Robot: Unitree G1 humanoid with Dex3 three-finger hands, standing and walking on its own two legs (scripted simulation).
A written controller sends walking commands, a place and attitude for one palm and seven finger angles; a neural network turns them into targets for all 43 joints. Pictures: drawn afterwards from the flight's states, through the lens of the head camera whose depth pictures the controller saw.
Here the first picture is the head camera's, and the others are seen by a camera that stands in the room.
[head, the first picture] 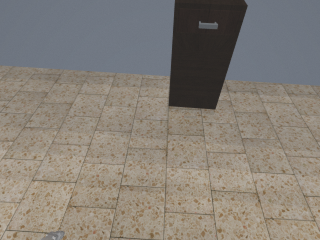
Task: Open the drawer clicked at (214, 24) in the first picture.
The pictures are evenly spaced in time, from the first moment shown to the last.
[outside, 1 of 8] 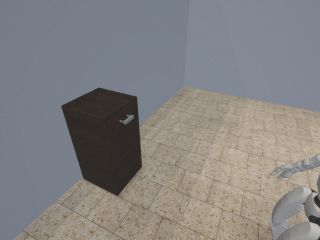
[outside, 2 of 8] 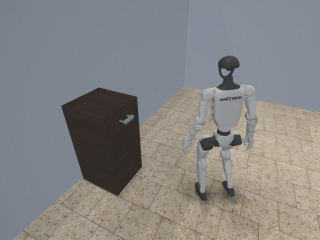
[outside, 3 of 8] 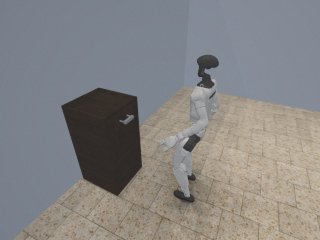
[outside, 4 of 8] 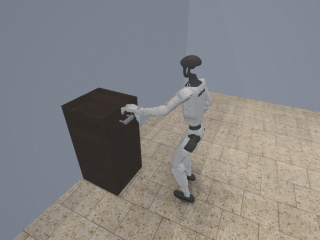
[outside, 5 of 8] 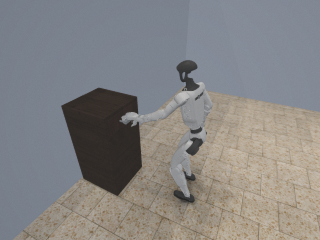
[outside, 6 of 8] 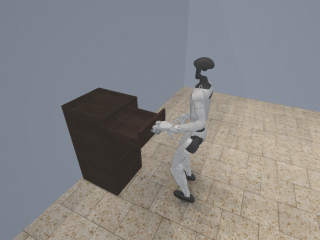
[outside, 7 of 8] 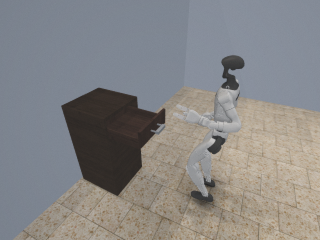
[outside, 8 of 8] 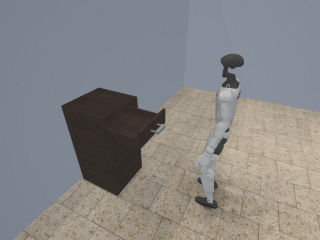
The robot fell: no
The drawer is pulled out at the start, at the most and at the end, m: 0.00 0.30 0.30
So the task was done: yes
